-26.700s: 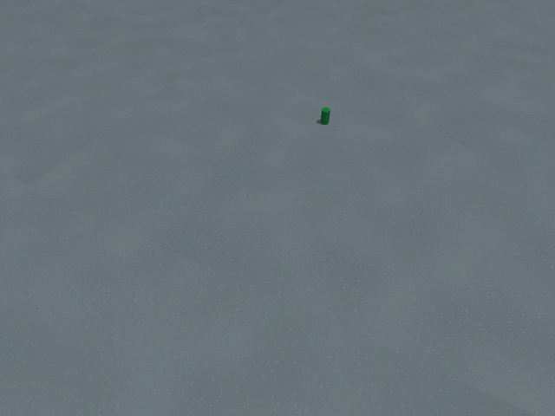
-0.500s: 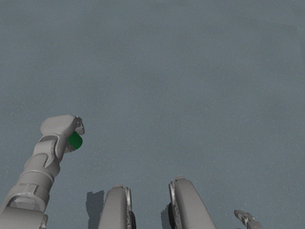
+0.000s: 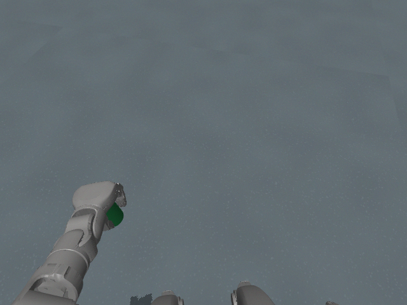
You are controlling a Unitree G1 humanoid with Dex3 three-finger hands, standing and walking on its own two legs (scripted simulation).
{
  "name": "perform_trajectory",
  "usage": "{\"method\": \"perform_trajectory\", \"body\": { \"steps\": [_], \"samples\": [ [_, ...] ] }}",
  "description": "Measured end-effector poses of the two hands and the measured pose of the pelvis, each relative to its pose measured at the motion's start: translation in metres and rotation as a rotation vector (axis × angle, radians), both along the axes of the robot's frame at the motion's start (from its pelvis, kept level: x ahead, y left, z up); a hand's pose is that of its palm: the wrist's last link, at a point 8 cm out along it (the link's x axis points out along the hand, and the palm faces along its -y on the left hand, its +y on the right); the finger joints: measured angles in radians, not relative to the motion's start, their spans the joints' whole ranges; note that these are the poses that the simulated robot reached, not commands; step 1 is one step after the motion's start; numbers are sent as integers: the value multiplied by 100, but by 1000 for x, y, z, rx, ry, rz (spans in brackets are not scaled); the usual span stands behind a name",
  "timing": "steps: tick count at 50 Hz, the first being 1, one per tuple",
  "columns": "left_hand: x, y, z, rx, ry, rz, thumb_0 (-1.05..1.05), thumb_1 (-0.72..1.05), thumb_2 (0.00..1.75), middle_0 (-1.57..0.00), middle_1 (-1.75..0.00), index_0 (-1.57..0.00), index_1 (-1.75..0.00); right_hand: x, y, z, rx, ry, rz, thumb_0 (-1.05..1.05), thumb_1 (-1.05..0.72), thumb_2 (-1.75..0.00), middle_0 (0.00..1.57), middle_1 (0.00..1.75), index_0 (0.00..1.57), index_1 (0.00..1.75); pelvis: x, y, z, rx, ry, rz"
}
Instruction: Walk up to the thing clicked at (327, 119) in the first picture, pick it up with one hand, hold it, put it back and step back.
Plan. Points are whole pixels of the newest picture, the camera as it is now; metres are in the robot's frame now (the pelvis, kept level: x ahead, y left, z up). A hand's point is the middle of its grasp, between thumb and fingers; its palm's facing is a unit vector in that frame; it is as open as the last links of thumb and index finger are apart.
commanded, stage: lift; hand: left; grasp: from above
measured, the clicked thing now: (107, 210) +0.36 +0.22 -0.10
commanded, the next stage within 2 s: hold in 0.16 s
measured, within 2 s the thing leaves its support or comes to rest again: neither
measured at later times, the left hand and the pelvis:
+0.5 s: hand (90, 205) +0.34 +0.23 -0.02, palm faces -0.45 -0.05 -0.89, open 7.3 cm; pelvis +0.03 +0.00 +0.04, yaw +0 degrees
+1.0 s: hand (86, 213) +0.32 +0.22 +0.00, palm faces -0.46 -0.05 -0.89, open 7.3 cm; pelvis +0.02 +0.00 +0.05, yaw +0 degrees
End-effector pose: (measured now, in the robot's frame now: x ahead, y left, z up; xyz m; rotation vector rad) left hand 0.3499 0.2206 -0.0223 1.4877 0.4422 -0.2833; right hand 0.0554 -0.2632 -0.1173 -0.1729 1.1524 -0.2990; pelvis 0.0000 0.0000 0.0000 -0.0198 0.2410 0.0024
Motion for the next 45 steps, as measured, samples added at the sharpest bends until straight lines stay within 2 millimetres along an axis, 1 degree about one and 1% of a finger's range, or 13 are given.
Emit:
{"method": "perform_trajectory", "body": {
  "steps": [10,20,27,32,45],
  "samples": [
    [2,4,24,-5,16,7,-1,28,42,-79,-70,-87,-63,23,0,22,8,-20,9,1,-90,-90,20,30,20,30,16,1,22,3,-39,0],
    [2,7,47,8,4,-18,-1,28,42,-79,-69,-87,-63,47,0,36,12,-65,17,1,-90,-90,20,30,20,30,26,3,34,6,-76,-1],
    [-1,8,62,8,2,-30,-1,28,42,-79,-69,-87,-63,58,3,43,21,-99,22,1,-90,-90,20,30,20,30,28,4,40,8,-105,-6],
    [-6,8,68,7,8,-38,-1,28,42,-79,-69,-87,-63,63,5,46,30,-119,28,1,-91,-90,20,30,20,30,27,4,43,11,-121,-9],
    [-22,5,81,5,5,-42,-1,27,43,-79,-69,-88,-63,68,6,54,42,-152,50,1,-91,-90,20,30,20,30,19,1,49,17,-165,-9]
  ]
}}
